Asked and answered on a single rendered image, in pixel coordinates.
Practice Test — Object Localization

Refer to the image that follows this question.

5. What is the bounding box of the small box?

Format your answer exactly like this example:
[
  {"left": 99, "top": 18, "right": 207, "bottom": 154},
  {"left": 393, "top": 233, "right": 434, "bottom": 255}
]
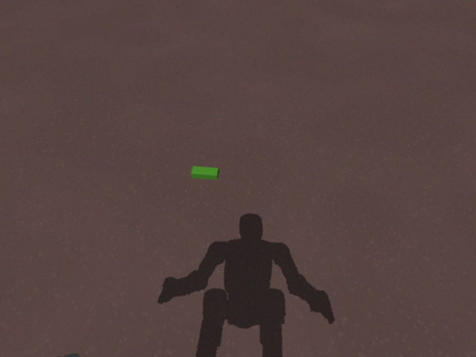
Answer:
[{"left": 191, "top": 166, "right": 219, "bottom": 180}]

